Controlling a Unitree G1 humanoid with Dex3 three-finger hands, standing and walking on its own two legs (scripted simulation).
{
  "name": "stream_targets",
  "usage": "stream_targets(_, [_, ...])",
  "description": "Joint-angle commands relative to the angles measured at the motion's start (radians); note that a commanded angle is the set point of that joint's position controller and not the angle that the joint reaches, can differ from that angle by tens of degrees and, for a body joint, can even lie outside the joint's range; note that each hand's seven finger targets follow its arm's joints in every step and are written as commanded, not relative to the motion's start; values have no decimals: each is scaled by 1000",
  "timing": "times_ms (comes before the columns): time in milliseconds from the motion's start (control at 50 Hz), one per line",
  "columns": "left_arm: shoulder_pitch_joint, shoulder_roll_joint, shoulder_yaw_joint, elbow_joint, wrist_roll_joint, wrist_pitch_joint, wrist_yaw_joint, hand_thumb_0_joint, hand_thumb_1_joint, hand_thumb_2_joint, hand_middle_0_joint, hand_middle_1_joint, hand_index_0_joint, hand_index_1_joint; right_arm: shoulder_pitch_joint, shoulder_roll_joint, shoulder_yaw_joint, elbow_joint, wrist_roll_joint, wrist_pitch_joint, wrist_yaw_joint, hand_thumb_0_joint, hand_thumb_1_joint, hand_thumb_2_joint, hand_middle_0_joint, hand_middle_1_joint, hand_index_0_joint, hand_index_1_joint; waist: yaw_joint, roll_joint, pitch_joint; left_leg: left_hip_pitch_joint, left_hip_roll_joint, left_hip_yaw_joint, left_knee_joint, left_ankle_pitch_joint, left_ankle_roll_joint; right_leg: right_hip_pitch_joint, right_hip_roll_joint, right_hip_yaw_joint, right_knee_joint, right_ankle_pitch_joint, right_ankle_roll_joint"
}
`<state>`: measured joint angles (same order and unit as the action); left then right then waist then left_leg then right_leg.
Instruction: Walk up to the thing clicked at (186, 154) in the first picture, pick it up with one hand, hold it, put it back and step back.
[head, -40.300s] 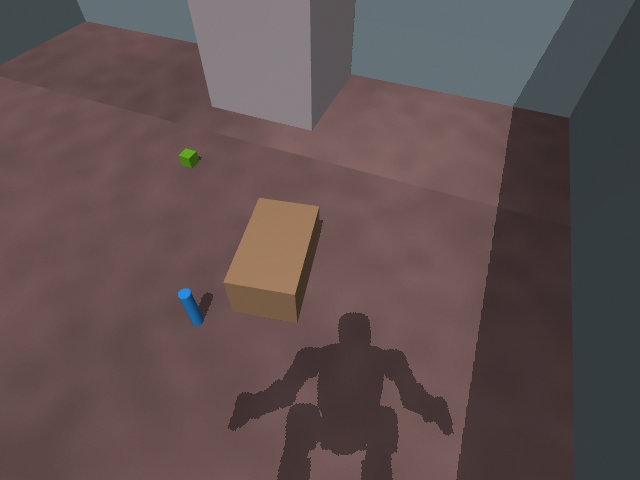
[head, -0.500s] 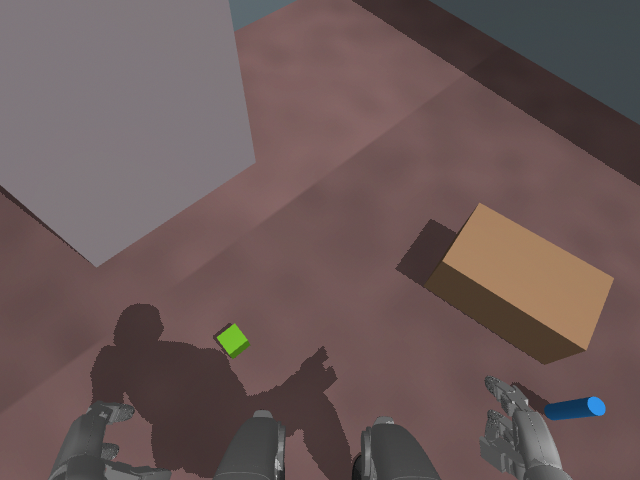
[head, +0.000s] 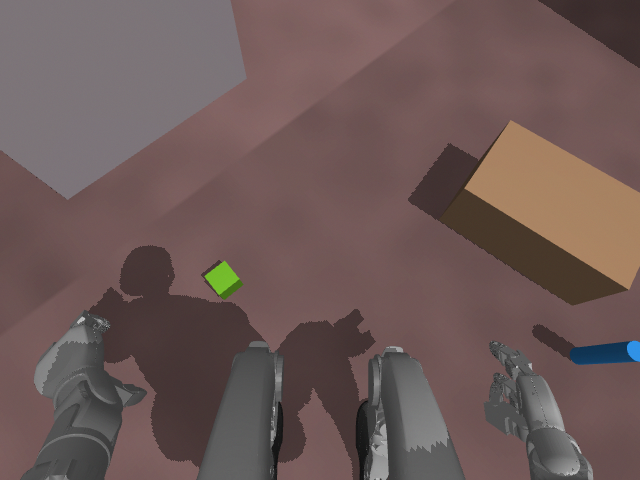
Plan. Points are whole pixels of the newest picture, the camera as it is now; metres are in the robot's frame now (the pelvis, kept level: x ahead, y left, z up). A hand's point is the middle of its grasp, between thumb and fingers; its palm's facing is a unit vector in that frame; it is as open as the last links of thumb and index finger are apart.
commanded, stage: rise first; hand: left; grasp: from above
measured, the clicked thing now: (224, 280) +0.45 +0.25 -0.54
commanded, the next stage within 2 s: approach in 1.60 s
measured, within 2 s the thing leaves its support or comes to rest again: neither
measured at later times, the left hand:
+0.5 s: hand (155, 317) +0.32 +0.31 -0.31, palm faces -0.29 -0.27 -0.92, open 11.1 cm
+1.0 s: hand (178, 293) +0.38 +0.30 -0.37, palm faces -0.28 -0.30 -0.91, open 10.5 cm
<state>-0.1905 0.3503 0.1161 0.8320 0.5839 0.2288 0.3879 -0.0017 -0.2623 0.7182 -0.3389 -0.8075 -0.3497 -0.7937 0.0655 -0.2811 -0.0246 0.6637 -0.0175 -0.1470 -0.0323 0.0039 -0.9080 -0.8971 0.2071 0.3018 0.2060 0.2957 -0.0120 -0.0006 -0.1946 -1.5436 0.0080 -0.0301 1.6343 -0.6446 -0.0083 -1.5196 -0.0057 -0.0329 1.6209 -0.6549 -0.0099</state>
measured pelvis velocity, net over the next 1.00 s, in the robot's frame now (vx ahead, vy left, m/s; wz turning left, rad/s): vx -0.05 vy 0.00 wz -0.08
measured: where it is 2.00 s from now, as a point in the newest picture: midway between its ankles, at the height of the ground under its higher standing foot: (318, 468)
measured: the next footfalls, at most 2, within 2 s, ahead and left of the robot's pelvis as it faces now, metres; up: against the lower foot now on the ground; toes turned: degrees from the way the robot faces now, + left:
none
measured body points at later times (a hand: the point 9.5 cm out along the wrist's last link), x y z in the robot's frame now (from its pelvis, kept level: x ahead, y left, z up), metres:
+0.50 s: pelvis -0.05 +0.01 -0.16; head +0.15 +0.02 +0.25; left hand +0.34 +0.32 -0.26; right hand +0.03 -0.25 -0.30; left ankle +0.04 +0.12 -0.53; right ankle +0.04 -0.12 -0.53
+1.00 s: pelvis -0.05 +0.00 -0.22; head +0.19 +0.01 +0.17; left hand +0.39 +0.31 -0.32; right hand -0.01 -0.26 -0.35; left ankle +0.04 +0.12 -0.53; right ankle +0.04 -0.12 -0.53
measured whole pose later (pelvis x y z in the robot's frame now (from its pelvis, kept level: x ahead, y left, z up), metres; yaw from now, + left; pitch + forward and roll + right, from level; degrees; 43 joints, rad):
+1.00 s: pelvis -0.05 +0.00 -0.22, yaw -4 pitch +35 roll -4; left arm -0.95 0.61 0.31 1.54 0.83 0.23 0.55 0.00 -0.01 0.56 -0.58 -0.59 -0.59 -0.58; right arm 0.14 -0.29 0.02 0.87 -0.14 -0.26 0.20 0.00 -0.91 -0.90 0.20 0.30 0.20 0.30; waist -0.18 0.03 -0.07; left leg -2.26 0.03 -0.07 2.33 -0.68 0.00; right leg -2.23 0.02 -0.06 2.28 -0.66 0.00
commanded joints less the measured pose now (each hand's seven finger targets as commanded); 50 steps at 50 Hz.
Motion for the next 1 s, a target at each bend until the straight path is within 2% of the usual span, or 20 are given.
stream_targets(0, [-261,236,52,33,102,-9,127,0,-268,735,-369,-764,-367,-764,94,-152,-43,0,-10,-32,-4,0,-927,-902,202,299,201,299,-16,60,-525,221,-9,24,-30,373,14,143,30,1,-65,376,-20])
stream_targets(60, [-371,287,60,113,151,12,177,0,-214,712,-386,-747,-389,-742,89,-150,-36,17,-24,-29,5,0,-909,-897,202,299,201,299,-9,33,-601,136,-7,32,35,292,20,119,31,3,-26,328,-18])
stream_targets(120, [-459,341,88,163,166,33,207,0,-195,716,-405,-715,-401,-717,74,-138,-29,35,-43,-30,16,0,-896,-894,202,299,201,299,12,53,-659,91,-4,43,88,240,24,90,28,7,8,263,-17])
stream_targets(140, [-497,337,65,186,175,37,206,0,-200,724,-410,-704,-403,-711,65,-133,-26,38,-47,-33,21,0,-895,-894,201,300,201,299,1,57,-664,60,-5,43,95,212,24,74,30,7,19,222,-18])
stream_targets(160, [-511,342,72,212,179,40,206,0,-190,709,-425,-694,-418,-700,61,-117,-28,48,-54,-33,26,0,-904,-896,202,299,201,299,5,55,-642,31,-4,46,117,183,27,55,29,15,15,189,-15])
stream_targets(240, [-606,366,68,259,194,34,194,0,-113,671,-503,-595,-487,-611,56,-109,-33,71,-72,-39,54,0,-886,-893,201,300,201,300,-23,81,-613,-44,-3,42,168,88,34,-49,36,2,55,64,-19])
stream_targets(260, [-613,394,75,290,206,30,192,0,-105,668,-515,-581,-497,-599,59,-114,-31,77,-74,-38,63,0,-882,-893,201,300,200,300,-25,70,-610,-70,-2,41,182,77,35,-47,41,8,58,39,-18])
stream_targets(360, [-733,389,61,368,219,-6,188,0,-52,622,-554,-545,-542,-557,93,-129,-24,118,-81,-60,90,0,-882,-893,201,300,200,300,-86,92,-554,-143,-1,18,235,4,37,-190,45,-24,141,-33,-23])
stream_targets(380, [-739,407,75,383,216,-13,192,0,-44,614,-558,-549,-548,-559,94,-134,-22,127,-81,-65,95,0,-883,-893,201,300,200,300,-85,103,-544,-138,1,11,241,-4,36,-215,43,-30,157,-30,-23])
stream_targets(420, [-792,418,79,414,210,-24,193,0,-62,630,-538,-568,-530,-576,121,-136,-16,138,-84,-73,105,0,-886,-894,201,300,200,300,-111,93,-539,-175,1,11,272,-1,40,-220,42,-31,174,-16,-19])
stream_targets(460, [-843,407,66,433,197,-27,190,0,-65,631,-540,-570,-530,-578,143,-148,-14,153,-88,-86,116,0,-887,-895,201,300,200,300,-129,120,-535,-161,3,2,280,-4,37,-260,38,-41,203,-4,-21])
stream_targets(520, [-899,426,81,475,205,-21,196,0,-67,630,-543,-569,-533,-579,162,-175,-15,167,-89,-99,131,0,-890,-897,200,300,200,300,-134,181,-529,-118,10,-18,282,-14,27,-343,31,-63,252,18,-28])
stream_targets(580, [-932,456,98,485,248,-11,209,0,-71,630,-549,-565,-536,-577,177,-199,-14,182,-89,-104,145,0,-892,-897,200,300,200,300,-118,282,-561,-67,14,-40,272,20,7,-414,22,-80,329,67,-38])
stream_targets(640, [-955,435,102,504,273,10,225,0,-76,630,-550,-562,-535,-576,200,-210,-11,187,-88,-104,163,0,-894,-898,200,300,200,300,-133,321,-569,-32,20,-54,292,91,-6,-444,18,-90,382,125,-42])
stream_targets(680, [-951,415,101,536,272,15,227,0,-69,617,-556,-566,-544,-578,218,-210,-10,190,-90,-108,175,0,-898,-899,200,300,200,300,-153,293,-546,-72,16,-50,319,111,0,-442,19,-90,391,148,-38])
stream_targets(760, [-948,455,146,560,243,24,224,0,-55,591,-541,-608,-542,-606,249,-208,-11,193,-98,-115,197,0,-901,-900,200,300,200,300,-150,228,-560,-136,7,-16,381,155,19,-370,24,-75,375,188,-27])
stream_targets(820, [-976,492,168,584,246,18,215,0,-22,556,-564,-600,-572,-592,255,-208,-11,186,-103,-121,211,0,-906,-901,200,300,200,300,-157,199,-548,-229,1,9,422,140,33,-330,28,-67,378,176,-19])
stream_targets(840, [-988,529,176,564,254,14,205,0,-13,547,-568,-602,-577,-592,263,-206,-11,194,-104,-122,216,0,-905,-901,200,300,200,300,-154,186,-561,-235,-2,17,438,147,39,-315,29,-62,375,180,-15])
stream_targets(900, [-1004,530,180,592,263,-1,192,0,26,513,-595,-582,-608,-568,268,-201,-5,191,-108,-126,227,0,-906,-901,200,300,200,300,-164,171,-557,-274,-2,30,476,149,44,-303,34,-58,389,181,-13])
stream_targets(980, [-1018,576,210,604,275,-23,199,0,29,509,-592,-592,-608,-574,280,-209,-2,197,-117,-133,243,0,-905,-901,200,300,200,300,-169,138,-562,-337,-4,37,509,130,53,-273,40,-54,392,169,-5])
